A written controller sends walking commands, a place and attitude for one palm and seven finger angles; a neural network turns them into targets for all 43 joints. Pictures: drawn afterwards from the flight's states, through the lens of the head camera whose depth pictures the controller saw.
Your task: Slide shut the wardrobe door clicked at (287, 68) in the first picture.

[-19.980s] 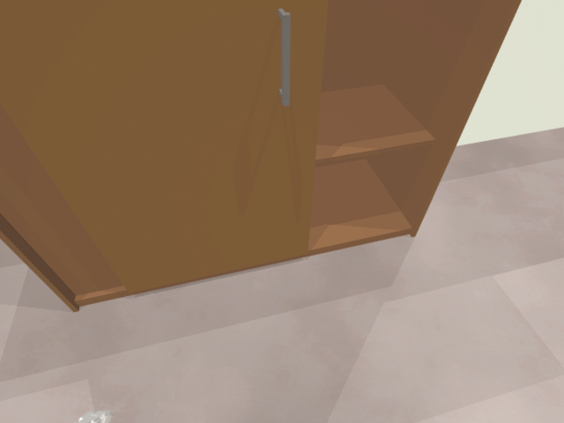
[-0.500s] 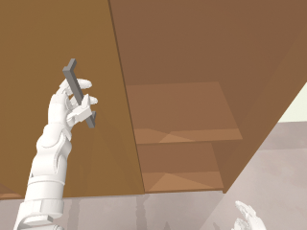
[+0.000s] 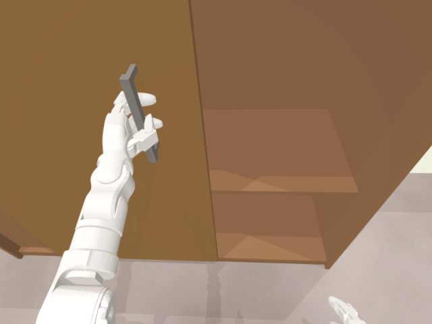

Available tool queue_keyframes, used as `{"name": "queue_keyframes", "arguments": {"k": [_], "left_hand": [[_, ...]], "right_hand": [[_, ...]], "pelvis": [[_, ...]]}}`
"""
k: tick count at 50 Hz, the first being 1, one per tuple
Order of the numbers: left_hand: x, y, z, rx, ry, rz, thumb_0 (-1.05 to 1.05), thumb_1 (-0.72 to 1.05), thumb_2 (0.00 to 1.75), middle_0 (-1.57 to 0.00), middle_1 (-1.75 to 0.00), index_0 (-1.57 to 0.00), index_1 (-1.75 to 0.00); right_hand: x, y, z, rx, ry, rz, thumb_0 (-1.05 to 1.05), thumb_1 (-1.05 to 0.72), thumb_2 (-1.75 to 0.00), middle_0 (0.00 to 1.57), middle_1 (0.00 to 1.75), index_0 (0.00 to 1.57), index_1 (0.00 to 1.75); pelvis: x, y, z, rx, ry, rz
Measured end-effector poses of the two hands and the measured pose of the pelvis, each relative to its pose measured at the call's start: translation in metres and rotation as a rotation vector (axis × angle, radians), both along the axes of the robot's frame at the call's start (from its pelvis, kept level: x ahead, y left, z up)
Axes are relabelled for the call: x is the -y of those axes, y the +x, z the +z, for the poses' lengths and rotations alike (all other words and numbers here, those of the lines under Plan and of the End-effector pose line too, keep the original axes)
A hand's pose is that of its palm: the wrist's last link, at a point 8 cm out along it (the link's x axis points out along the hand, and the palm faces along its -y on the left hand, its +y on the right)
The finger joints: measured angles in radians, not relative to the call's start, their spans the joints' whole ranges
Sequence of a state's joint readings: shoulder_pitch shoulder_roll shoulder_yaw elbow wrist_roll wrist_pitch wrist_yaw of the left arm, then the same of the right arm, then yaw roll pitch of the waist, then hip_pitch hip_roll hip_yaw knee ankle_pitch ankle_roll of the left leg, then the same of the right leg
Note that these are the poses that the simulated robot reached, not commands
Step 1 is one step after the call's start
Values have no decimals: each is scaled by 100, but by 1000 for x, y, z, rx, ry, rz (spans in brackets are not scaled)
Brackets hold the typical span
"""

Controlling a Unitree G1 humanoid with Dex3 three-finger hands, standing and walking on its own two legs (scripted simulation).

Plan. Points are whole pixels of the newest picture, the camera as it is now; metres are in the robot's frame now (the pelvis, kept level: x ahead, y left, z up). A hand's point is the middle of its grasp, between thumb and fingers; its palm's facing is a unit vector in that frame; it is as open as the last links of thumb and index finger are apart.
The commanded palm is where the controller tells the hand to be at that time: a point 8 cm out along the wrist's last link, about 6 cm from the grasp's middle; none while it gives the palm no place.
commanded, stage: step sideways, sliding the door along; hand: left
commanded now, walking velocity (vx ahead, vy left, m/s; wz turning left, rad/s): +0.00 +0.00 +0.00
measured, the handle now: (143, 118) +0.46 +0.18 +0.15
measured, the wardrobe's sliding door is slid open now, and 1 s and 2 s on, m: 0.48 0.40 0.10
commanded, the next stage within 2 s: none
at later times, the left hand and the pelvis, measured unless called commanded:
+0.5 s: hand (176, 133) +0.41 +0.10 +0.15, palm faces +0.11 -0.98 -0.16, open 5.6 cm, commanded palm +0.39 +0.14 +0.16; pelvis -0.02 -0.03 -0.01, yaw -2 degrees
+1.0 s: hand (199, 131) +0.42 +0.06 +0.15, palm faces +0.24 -0.96 -0.11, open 5.6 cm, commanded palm +0.39 +0.05 +0.16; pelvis +0.01 -0.13 +0.01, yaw +4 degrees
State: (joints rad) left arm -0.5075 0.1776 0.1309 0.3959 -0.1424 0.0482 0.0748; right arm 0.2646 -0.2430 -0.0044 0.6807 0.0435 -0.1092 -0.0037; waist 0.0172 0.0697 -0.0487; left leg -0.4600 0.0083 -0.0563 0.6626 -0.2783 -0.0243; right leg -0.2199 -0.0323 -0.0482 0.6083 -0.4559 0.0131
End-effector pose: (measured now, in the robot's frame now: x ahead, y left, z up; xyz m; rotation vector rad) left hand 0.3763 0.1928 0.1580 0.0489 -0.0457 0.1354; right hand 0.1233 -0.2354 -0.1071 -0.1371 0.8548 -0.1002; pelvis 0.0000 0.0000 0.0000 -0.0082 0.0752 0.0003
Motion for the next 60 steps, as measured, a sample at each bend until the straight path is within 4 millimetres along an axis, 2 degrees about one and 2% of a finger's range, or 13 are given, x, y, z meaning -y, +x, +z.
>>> {"name": "queue_keyframes", "arguments": {"k": [5,10,14,19,22,28,34,39,42,48,54,60], "left_hand": [[11,0,0,0,0,-14,1,83,85,-34,-140,-24,-140],[13,3,3,12,150,-57,-1,75,83,-38,-140,-29,-140],[19,3,4,16,187,-51,-2,72,83,-41,-140,-31,-140],[29,4,3,22,159,-38,-1,73,84,-44,-140,-32,-140],[34,8,0,54,124,-46,-1,74,85,-45,-140,-34,-140],[44,7,0,50,147,-19,-2,74,84,-45,-140,-34,-140],[56,6,0,47,170,38,-2,74,83,-46,-140,-32,-140],[65,6,0,39,112,60,-1,76,85,-46,-140,-33,-140],[69,8,-2,68,86,58,0,76,86,-46,-140,-34,-140],[80,7,-2,73,77,84,0,78,86,-46,-140,-30,-140],[98,6,-2,59,76,148,1,81,85,-46,-140,-25,-140],[121,7,-4,98,104,269,0,79,86,-46,-140,-21,-140]], "right_hand": [[2,-14,-2,-7,0,-2,1,-90,-90,20,30,20,30],[10,-29,-4,-37,-22,-57,1,-90,-90,20,30,20,30],[19,-42,-13,-78,-25,-95,1,-90,-90,20,30,20,30],[28,-58,-25,-183,-36,-104,1,-90,-90,20,30,20,30],[33,-61,-26,-229,-61,-95,1,-90,-90,20,30,20,30],[42,-53,-25,-230,-20,-74,1,-90,-90,20,30,20,30],[66,-31,-38,-204,-12,-23,1,-90,-90,20,30,20,30],[89,-10,-15,-190,-83,8,1,-90,-90,20,30,20,30],[100,8,-6,-145,-128,34,1,-90,-90,20,30,20,30],[108,38,10,-132,-77,76,1,-91,-90,20,30,20,30],[117,71,10,-130,-13,164,0,-90,-90,20,30,20,30],[141,121,-13,-79,57,250,1,-90,-90,20,30,20,30]], "pelvis": [[0,-8,-1,1,-2,0],[3,-19,0,41,1,-48],[9,-27,-4,57,-10,-51],[19,-22,-7,89,-41,-7],[24,-17,-10,103,-8,-10],[43,-26,-3,128,10,-18],[75,-20,-15,160,-23,43],[87,-10,-1,139,-4,75],[92,-2,-5,115,0,84],[120,4,9,133,4,70],[159,18,15,137,-32,89],[214,44,-6,164,-28,128]]}}
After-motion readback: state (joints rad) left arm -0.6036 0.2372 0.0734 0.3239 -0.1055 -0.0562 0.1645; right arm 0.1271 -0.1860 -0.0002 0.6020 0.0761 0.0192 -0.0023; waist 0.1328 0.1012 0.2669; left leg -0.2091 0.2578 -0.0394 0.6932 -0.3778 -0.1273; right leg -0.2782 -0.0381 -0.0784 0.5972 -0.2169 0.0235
